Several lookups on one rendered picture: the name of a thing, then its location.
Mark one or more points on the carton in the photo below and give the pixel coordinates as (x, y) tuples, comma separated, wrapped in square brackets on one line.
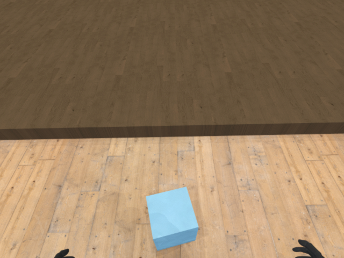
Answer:
[(172, 218)]

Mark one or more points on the robot right hand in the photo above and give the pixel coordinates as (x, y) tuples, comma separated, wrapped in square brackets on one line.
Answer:
[(307, 248)]

